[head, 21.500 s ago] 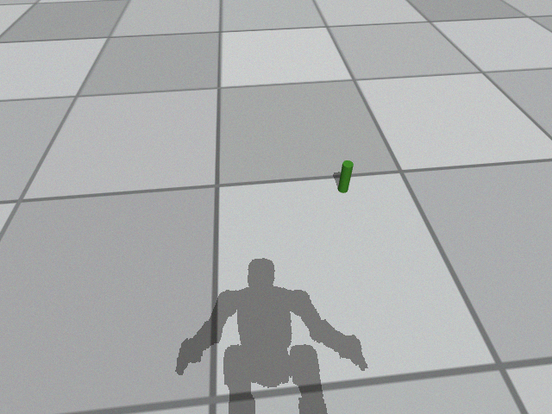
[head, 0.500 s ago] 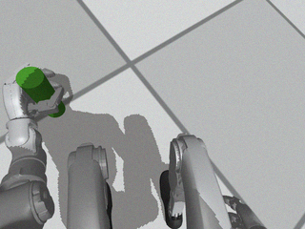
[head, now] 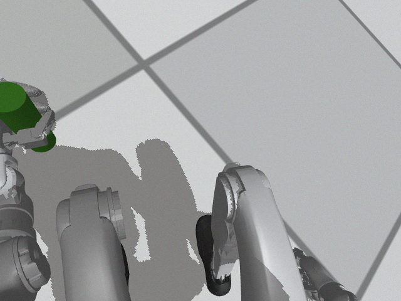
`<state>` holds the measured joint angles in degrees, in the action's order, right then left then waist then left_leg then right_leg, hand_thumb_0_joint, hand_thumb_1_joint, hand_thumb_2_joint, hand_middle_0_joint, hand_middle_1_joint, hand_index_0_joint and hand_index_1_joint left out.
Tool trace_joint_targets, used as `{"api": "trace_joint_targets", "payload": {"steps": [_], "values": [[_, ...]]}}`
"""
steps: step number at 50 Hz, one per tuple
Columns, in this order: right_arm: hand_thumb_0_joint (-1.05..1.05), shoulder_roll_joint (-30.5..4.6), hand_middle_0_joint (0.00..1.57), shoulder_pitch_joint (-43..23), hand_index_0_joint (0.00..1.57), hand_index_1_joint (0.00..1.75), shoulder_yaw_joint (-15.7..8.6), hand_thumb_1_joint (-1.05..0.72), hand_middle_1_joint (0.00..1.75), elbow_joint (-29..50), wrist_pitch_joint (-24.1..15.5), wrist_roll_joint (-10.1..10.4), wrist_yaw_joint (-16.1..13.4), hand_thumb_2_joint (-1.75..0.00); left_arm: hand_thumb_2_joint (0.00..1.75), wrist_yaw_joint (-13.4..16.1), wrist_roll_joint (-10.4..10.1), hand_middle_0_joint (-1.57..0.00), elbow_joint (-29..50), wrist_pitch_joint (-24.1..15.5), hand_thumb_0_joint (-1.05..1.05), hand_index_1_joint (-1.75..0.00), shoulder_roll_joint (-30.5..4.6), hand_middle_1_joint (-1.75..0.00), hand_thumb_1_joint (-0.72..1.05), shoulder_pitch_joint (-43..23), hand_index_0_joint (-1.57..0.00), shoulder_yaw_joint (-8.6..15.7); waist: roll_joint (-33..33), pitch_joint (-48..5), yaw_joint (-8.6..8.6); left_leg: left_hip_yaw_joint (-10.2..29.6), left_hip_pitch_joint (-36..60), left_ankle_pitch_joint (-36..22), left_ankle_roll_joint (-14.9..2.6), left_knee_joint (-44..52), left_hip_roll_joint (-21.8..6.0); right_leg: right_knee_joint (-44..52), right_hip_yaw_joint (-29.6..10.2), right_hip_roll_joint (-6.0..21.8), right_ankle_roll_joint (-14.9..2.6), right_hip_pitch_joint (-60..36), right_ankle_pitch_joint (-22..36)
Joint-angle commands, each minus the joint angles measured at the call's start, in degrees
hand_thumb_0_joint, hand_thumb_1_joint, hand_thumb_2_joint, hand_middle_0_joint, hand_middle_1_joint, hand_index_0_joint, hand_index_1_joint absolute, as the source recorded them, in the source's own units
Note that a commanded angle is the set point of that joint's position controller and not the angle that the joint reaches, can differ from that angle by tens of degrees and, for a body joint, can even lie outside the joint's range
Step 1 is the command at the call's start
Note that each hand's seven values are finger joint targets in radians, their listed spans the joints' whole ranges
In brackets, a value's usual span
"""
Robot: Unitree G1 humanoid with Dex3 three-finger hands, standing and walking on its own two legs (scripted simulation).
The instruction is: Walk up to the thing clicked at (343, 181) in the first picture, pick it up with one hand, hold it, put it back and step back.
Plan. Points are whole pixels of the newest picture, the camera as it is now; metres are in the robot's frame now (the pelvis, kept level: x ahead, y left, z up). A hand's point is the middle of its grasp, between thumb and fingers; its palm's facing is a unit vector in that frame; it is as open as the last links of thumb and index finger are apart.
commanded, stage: crouch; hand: left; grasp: from the side
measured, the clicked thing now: (27, 122) +0.45 +0.27 -0.10
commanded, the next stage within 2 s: lower in 0.08 s
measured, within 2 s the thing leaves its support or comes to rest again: rests again in 1.48 s
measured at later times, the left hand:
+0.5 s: hand (43, 128) +0.45 +0.26 -0.14, palm faces +0.22 -0.98 -0.02, open 6.9 cm
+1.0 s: hand (51, 131) +0.46 +0.25 -0.18, palm faces +0.23 -0.97 -0.03, open 6.9 cm
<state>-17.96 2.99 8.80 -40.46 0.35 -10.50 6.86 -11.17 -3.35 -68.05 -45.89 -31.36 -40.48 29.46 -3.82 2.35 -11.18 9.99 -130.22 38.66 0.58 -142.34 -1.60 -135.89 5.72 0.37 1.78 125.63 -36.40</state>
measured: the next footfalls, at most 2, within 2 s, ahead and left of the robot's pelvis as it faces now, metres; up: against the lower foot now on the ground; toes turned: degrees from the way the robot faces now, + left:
none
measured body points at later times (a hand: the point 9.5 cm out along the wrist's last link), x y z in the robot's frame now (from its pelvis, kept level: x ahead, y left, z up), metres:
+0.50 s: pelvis +0.00 +0.00 -0.02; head +0.23 +0.11 +0.35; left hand +0.44 +0.31 -0.13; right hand +0.11 -0.27 -0.09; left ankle +0.09 +0.13 -0.28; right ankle +0.12 -0.12 -0.28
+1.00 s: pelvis -0.01 +0.01 -0.02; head +0.24 +0.15 +0.32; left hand +0.45 +0.31 -0.17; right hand +0.11 -0.26 -0.08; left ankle +0.09 +0.13 -0.28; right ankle +0.12 -0.12 -0.28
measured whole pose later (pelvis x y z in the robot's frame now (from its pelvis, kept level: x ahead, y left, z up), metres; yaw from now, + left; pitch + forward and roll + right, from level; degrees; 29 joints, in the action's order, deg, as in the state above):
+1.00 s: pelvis -0.01 +0.01 -0.02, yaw -6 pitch +16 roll -16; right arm -20.9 -6.1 25.1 -34.2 1.8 -18.7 8.1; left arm -3.1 -2.8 -81.7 -57.6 -46.1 -41.1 29.6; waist -12.5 15.6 -15.8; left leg 18.6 -128.5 40.1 0.4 -150.6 -1.1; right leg -137.6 12.1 -2.1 3.9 120.4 -34.9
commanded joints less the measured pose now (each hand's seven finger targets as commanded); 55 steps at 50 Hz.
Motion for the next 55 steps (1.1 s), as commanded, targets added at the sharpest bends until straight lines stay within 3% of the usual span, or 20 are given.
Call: {"api": "trace_joint_targets", "payload": {"steps": [1, 3, 7, 9, 14, 15, 18, 19, 24, 28, 32, 35, 37, 46, 49, 55], "values": [[0.00, -15.8, 0.20, 6.8, 0.20, 0.30, -4.0, -0.90, 0.30, 1.7, -0.1, -0.6, -0.8, -0.91, 1.24, 0.1, -1.3, -1.24, 12.1, -5.6, 0.00, -1.33, -12.9, -1.33, 0.50, -17.9, -1.25, 0.7, 19.1, -38.1, -1.21, -4.0, 26.8, -6.3, -0.20, 16.5, -0.1, 11.3, 4.9, -2.2, -3.41, -18.1, 8.4], [0.00, -16.2, 0.20, 6.2, 0.20, 0.30, -3.8, -0.90, 0.30, 2.2, 0.0, -0.8, -0.7, -0.91, 1.24, 0.2, -1.4, -1.26, 12.8, -6.0, 0.00, -1.33, -12.8, -1.33, 0.51, -18.7, -1.26, 0.5, 19.0, -36.6, -1.84, -3.5, 25.7, -4.8, -0.23, 16.4, -0.1, 11.1, 5.3, -2.2, -3.37, -17.4, 7.4], [0.00, -16.4, 0.20, 5.4, 0.20, 0.30, -3.0, -0.91, 0.30, 2.6, 0.2, -1.3, -0.6, -0.91, 1.24, 0.8, -1.6, -1.26, 13.5, -6.4, 0.00, -1.34, -14.7, -1.34, 0.50, -16.8, -1.27, 1.6, 19.0, -37.9, -1.07, -3.8, 25.7, -6.5, -0.27, 14.8, -0.1, 10.6, 5.2, -2.4, -3.24, -19.6, 8.9], [0.00, -16.7, 0.20, 5.7, 0.20, 0.30, -2.6, -0.91, 0.30, 2.7, 0.4, -1.5, -0.5, -0.91, 1.23, 0.9, -2.1, -1.27, 13.3, -6.5, 0.00, -1.33, -13.6, -1.34, 0.49, -16.4, -1.27, 1.3, 19.5, -39.0, -1.92, -3.2, 27.1, -8.7, -0.05, 14.4, -0.2, 10.2, 5.5, -2.5, -3.16, -20.4, 10.8], [0.00, -17.5, 0.20, 3.9, 0.20, 0.30, -0.8, -0.91, 0.30, 3.5, 0.7, -2.0, -0.2, -0.91, 1.22, 1.9, -1.9, -1.29, 7.4, -7.3, 0.00, -1.37, -13.6, -1.38, 0.41, -15.4, -1.30, 1.0, 16.5, -32.0, -4.10, -2.0, 23.2, -5.2, -0.30, 13.7, -0.4, 10.2, 6.7, -2.7, -2.96, -18.4, 8.3], [0.00, -17.6, 0.20, 3.5, 0.20, 0.30, -0.5, -0.91, 0.30, 3.6, 0.8, -2.1, -0.2, -0.90, 1.22, 2.0, -2.0, -1.29, 7.3, -7.8, 0.00, -1.37, -14.9, -1.38, 0.42, -15.3, -1.30, 1.5, 16.3, -32.2, -3.57, -2.3, 22.6, -5.1, -0.44, 13.2, -0.4, 10.4, 6.6, -2.8, -2.92, -19.3, 8.3], [0.00, -18.0, 0.20, 2.6, 0.20, 0.30, 1.0, -0.91, 0.30, 4.1, 0.7, -2.9, -0.1, -0.90, 1.21, 2.2, -2.0, -1.30, 5.9, -9.3, 0.00, -1.36, -16.5, -1.38, 0.45, -15.6, -1.32, 2.0, 15.6, -32.5, -4.67, -1.8, 22.5, -5.9, -0.57, 12.0, -0.5, 10.1, 6.9, -3.0, -2.52, -21.2, 9.2], [0.00, -18.2, 0.20, 2.6, 0.20, 0.30, 1.4, -0.91, 0.30, 4.1, 0.7, -3.2, -0.1, -0.90, 1.22, 2.5, -2.1, -1.29, 6.8, -10.0, 0.00, -1.37, -18.6, -1.38, 0.43, -16.1, -1.31, 3.3, 16.6, -33.3, -4.14, -1.9, 23.1, -6.8, -0.42, 11.7, -0.6, 10.0, 6.8, -3.2, -2.57, -22.5, 10.0], [0.00, -19.2, 0.20, 0.7, 0.20, 0.30, 3.3, -0.92, 0.30, 4.4, 0.7, -4.4, -0.1, -0.91, 1.21, 2.7, -2.4, -1.27, 4.2, -12.0, 0.00, -1.34, -20.0, -1.35, 0.45, -16.7, -1.28, 2.9, 18.8, -31.7, -5.54, -1.1, 23.9, -6.9, -0.11, 10.8, -1.0, 9.4, 7.5, -3.5, -2.47, -23.2, 10.6], [0.00, -19.9, 0.20, -1.1, 0.20, 0.30, 4.8, -0.92, 0.30, 4.6, 0.7, -5.4, -0.3, -0.91, 1.19, 2.9, -1.5, -1.27, 3.4, -13.2, 0.00, -1.33, -21.0, -1.35, 0.43, -18.1, -1.28, 1.4, 20.7, -29.1, -7.10, 0.1, 24.9, -6.3, 0.25, 10.8, -1.4, 8.7, 8.5, -3.4, -2.57, -21.3, 10.4], [0.00, -20.9, 0.20, -1.7, 0.20, 0.30, 5.9, -0.91, 0.30, 5.2, 1.1, -6.4, -0.2, -0.90, 1.18, 4.0, -1.3, -1.24, 2.3, -14.1, 0.00, -1.32, -22.7, -1.33, 0.40, -16.4, -1.26, 2.7, 22.3, -29.0, -6.80, 1.1, 27.2, -7.4, 0.87, 11.2, -1.7, 8.0, 9.5, -3.7, -2.65, -21.7, 11.0], [0.00, -21.3, 0.20, -3.2, 0.20, 0.30, 6.9, -0.91, 0.30, 5.6, 1.2, -6.7, -0.1, -0.90, 1.19, 4.9, -0.7, -1.25, 0.0, -14.3, 0.00, -1.33, -22.1, -1.34, 0.42, -16.1, -1.27, 1.1, 22.2, -26.3, -7.90, 2.2, 26.9, -7.1, 1.02, 11.4, -1.9, 7.4, 10.3, -3.7, -2.62, -20.4, 10.9], [0.00, -21.8, 0.20, -3.2, 0.20, 0.30, 7.4, -0.91, 0.30, 5.9, 1.4, -6.9, -0.1, -0.90, 1.20, 5.5, -0.8, -1.26, 0.1, -14.8, 0.00, -1.34, -22.9, -1.35, 0.43, -17.0, -1.28, 1.4, 21.8, -25.1, -8.77, 2.6, 26.3, -6.3, 0.94, 11.4, -2.0, 7.6, 10.7, -3.7, -2.44, -20.6, 10.7], [0.00, -22.3, 0.20, -5.7, 0.20, 0.30, 10.0, -0.91, 0.30, 7.1, 1.7, -8.2, 0.0, -0.90, 1.22, 8.3, -0.3, -1.27, -3.1, -17.0, 0.00, -1.35, -25.9, -1.36, 0.44, -17.0, -1.29, 1.3, 20.7, -22.1, -9.66, 3.5, 24.4, -3.9, 0.58, 10.3, -2.1, 8.2, 11.6, -4.3, -1.97, -21.9, 9.7], [0.00, -22.5, 0.20, -5.9, 0.20, 0.30, 10.7, -0.91, 0.30, 7.1, 1.5, -8.7, 0.1, -0.90, 1.24, 8.7, -0.6, -1.27, -4.2, -17.8, 0.00, -1.36, -25.0, -1.37, 0.46, -16.7, -1.29, 0.4, 20.8, -22.4, -10.50, 3.8, 25.0, -5.3, 0.64, 9.8, -2.2, 7.9, 12.0, -4.6, -1.83, -22.9, 11.1], [0.00, -22.9, 0.20, -6.6, 0.20, 0.30, 11.7, -0.90, 0.30, 7.0, 1.8, -9.2, 0.0, -0.90, 1.25, 9.3, 0.2, -1.27, -4.9, -18.4, 0.00, -1.36, -26.1, -1.36, 0.48, -15.9, -1.28, -0.5, 21.9, -21.5, -10.60, 4.7, 26.2, -6.9, 0.97, 10.0, -2.6, 7.5, 12.7, -4.9, -1.83, -23.5, 12.5]]}}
